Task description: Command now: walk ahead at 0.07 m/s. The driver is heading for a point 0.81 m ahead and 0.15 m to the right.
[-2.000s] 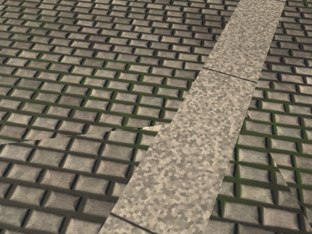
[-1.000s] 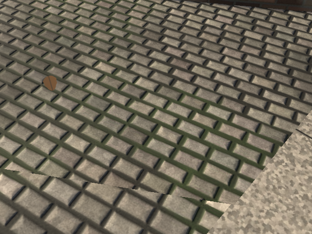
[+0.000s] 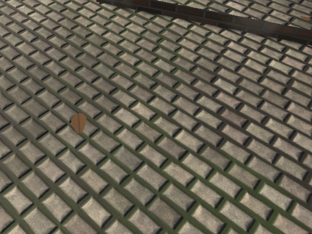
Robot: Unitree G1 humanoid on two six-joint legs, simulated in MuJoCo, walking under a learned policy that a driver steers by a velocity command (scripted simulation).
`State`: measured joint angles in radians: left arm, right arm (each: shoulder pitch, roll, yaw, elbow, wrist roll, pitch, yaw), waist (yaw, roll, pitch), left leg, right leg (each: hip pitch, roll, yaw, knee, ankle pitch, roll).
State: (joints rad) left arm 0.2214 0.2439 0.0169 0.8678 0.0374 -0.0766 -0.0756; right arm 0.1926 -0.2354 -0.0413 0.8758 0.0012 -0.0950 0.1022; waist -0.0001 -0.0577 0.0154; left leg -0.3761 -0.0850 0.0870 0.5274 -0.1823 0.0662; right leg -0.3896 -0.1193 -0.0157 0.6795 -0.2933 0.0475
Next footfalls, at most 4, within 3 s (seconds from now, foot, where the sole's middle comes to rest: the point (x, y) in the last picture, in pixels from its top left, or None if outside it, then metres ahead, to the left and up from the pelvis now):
2.12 left None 0.49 0.05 -0.88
2.58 right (210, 199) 0.69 -0.24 -0.88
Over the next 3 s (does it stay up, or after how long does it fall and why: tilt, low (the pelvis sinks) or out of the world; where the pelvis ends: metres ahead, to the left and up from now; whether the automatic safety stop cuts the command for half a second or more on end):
stays up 0.70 -0.18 -0.10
